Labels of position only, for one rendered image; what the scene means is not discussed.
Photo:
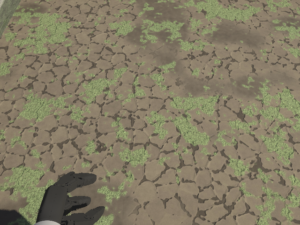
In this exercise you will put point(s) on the robot left hand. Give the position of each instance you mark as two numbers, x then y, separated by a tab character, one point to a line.
56	203

